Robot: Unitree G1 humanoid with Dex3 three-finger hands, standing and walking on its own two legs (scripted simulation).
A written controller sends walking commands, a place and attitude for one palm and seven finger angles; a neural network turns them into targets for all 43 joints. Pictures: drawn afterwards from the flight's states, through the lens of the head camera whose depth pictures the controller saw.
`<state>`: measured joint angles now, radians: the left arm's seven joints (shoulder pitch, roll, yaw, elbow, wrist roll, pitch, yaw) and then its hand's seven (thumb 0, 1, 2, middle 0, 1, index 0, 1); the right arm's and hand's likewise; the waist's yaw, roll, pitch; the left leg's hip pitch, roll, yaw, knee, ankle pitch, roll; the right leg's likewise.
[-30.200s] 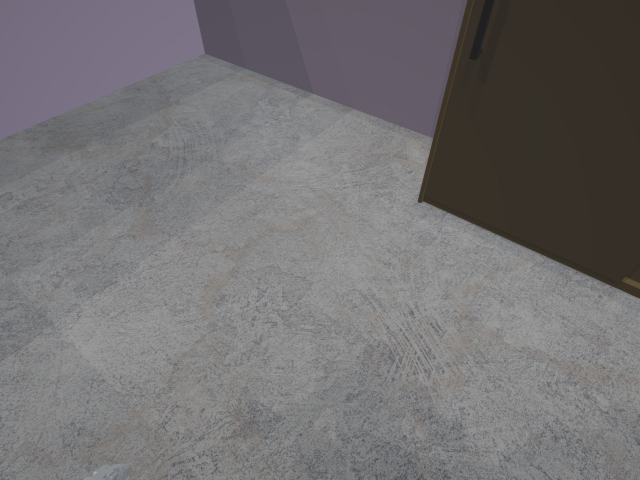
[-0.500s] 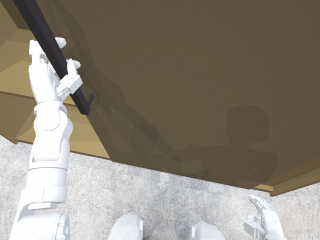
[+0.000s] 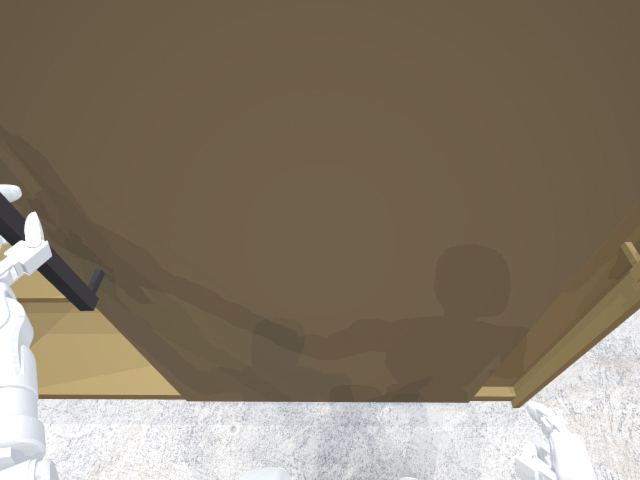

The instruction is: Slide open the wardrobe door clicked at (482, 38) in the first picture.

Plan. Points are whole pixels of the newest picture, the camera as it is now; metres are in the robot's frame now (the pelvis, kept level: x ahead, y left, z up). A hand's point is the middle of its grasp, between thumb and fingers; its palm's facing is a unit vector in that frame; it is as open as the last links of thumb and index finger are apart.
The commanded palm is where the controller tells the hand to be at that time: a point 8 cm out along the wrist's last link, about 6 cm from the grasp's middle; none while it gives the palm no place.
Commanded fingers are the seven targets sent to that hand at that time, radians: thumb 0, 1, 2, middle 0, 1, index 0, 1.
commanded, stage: stop walking and hold the door there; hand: left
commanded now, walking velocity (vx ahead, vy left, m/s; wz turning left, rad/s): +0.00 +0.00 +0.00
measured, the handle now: (30, 221) +0.38 +0.38 +0.13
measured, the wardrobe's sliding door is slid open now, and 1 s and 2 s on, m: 0.66 0.66 0.66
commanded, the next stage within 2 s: none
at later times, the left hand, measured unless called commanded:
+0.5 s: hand (34, 245) +0.34 +0.34 +0.14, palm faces +0.52 -0.82 -0.24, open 6.5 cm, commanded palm +0.29 +0.36 +0.11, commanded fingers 0.00 0.90 0.90 -0.45 -1.40 -0.45 -1.40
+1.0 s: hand (32, 246) +0.34 +0.35 +0.14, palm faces +0.50 -0.83 -0.27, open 6.6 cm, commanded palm +0.29 +0.36 +0.11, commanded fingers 0.00 0.90 0.90 -0.45 -1.40 -0.45 -1.40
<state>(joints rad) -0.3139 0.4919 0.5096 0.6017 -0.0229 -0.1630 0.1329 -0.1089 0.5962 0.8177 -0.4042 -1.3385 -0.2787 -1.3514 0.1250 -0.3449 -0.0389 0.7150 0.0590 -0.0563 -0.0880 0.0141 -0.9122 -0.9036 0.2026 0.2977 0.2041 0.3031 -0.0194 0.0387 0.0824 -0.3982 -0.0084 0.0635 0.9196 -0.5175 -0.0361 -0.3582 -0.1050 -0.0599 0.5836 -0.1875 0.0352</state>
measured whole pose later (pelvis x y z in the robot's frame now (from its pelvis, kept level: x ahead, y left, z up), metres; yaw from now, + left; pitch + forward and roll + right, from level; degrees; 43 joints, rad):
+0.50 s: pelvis -0.08 +0.03 +0.01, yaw -6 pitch -1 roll -2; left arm -0.52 0.59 0.43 0.82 -0.04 -0.07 0.17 -0.05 0.72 0.78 -0.26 -1.24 -0.17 -1.33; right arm 0.29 -0.25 0.04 0.73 0.04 -0.09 -0.09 0.01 -0.91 -0.90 0.21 0.30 0.21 0.30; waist -0.04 0.03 0.05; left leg -0.35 0.08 0.15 0.50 -0.13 0.05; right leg -0.19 0.01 -0.05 0.46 -0.25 0.01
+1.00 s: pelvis -0.07 +0.03 +0.01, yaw -5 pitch +0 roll -2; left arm -0.56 0.57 0.38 1.01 -0.03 -0.18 0.13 -0.05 0.67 0.85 -0.28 -1.24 -0.19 -1.33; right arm 0.34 -0.33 -0.02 0.76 0.06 -0.04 -0.10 0.01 -0.91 -0.90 0.21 0.30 0.21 0.30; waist -0.02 0.06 -0.01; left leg -0.37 0.05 0.13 0.55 -0.18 0.02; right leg -0.20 -0.02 -0.06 0.51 -0.30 0.02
